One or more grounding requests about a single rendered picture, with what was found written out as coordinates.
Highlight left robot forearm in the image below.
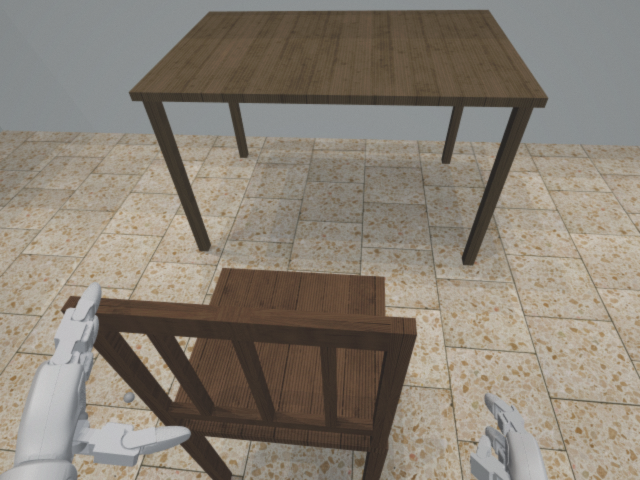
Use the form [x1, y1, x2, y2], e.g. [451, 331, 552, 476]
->
[0, 459, 78, 480]

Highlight right robot hand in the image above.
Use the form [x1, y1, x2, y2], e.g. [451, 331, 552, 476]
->
[470, 393, 548, 480]

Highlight table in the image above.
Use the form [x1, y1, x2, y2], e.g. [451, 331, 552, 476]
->
[129, 10, 548, 266]

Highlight left robot hand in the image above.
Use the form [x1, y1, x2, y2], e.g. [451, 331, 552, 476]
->
[14, 282, 191, 467]

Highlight chair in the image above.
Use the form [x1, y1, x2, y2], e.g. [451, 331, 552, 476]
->
[60, 268, 417, 480]

